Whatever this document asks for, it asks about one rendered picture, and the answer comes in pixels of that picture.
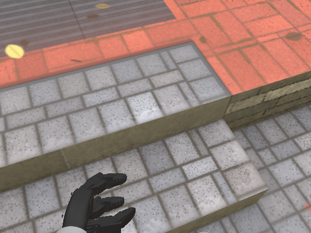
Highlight left robot hand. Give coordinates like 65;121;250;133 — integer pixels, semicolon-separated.
61;172;136;233

